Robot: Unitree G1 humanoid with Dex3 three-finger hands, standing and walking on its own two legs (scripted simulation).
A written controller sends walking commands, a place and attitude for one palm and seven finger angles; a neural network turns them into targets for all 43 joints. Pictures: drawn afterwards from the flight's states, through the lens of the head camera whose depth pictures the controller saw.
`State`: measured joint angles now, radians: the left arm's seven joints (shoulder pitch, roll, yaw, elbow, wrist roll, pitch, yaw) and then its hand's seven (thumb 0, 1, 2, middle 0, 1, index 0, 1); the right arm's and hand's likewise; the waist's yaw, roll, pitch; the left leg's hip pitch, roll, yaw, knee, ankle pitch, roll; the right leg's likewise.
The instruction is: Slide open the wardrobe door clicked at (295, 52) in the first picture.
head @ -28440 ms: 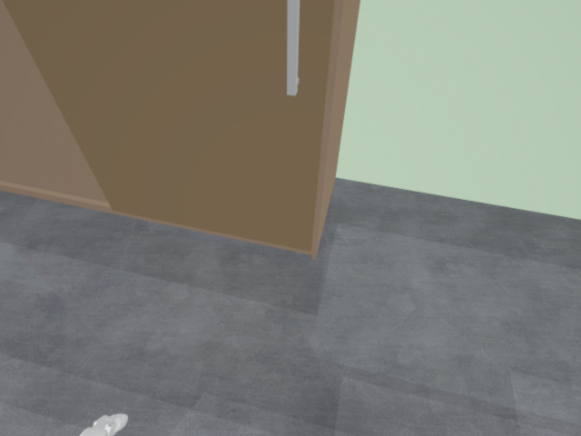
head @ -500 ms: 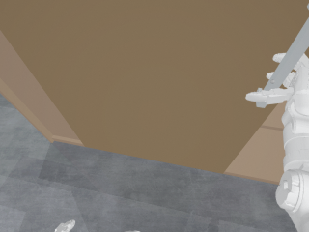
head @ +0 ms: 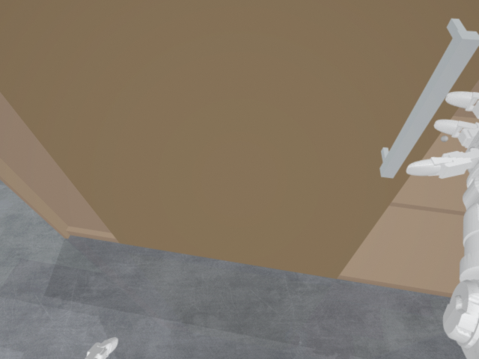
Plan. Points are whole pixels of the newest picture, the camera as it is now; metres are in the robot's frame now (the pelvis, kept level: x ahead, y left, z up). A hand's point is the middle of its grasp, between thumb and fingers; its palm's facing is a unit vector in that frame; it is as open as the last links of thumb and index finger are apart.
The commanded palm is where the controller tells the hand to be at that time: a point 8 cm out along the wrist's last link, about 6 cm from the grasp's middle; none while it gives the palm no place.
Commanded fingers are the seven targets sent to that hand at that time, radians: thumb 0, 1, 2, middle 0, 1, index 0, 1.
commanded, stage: slip the hand off the handle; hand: right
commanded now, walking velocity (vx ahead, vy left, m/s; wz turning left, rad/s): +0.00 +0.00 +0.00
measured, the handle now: (415, 111) +0.50 -0.23 +0.16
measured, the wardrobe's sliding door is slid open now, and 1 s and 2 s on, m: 0.64 0.64 0.64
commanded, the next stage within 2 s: draw the hand back to the body in 0.98 s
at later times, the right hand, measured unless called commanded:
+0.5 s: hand (456, 154) +0.42 -0.27 +0.15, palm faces +0.20 +0.97 -0.11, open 14.7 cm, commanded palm +0.37 -0.32 +0.15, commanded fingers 0.00 0.55 -0.20 0.25 1.15 0.25 1.15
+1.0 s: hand out of the picture +0.32 -0.28 +0.15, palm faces +0.26 +0.96 -0.12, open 14.7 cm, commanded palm +0.29 -0.32 +0.15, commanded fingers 0.00 0.55 -0.20 0.25 1.15 0.25 1.15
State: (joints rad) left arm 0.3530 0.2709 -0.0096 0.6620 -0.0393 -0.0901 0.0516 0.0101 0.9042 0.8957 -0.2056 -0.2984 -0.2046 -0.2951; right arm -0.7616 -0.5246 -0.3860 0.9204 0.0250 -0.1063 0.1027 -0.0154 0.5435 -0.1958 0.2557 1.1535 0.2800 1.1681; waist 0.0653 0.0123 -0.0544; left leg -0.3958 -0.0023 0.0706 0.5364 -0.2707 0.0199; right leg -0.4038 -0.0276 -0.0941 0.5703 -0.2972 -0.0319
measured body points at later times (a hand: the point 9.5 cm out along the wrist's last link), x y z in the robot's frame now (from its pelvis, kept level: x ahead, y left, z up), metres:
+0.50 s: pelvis +0.00 -0.02 +0.00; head +0.02 -0.02 +0.45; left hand +0.06 +0.25 -0.11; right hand +0.40 -0.33 +0.16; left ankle +0.00 +0.11 -0.73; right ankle -0.01 -0.10 -0.73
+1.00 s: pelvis -0.01 +0.00 +0.00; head -0.02 +0.01 +0.45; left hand +0.16 +0.24 -0.07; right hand +0.30 -0.33 +0.16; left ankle +0.00 +0.11 -0.73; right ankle -0.01 -0.10 -0.73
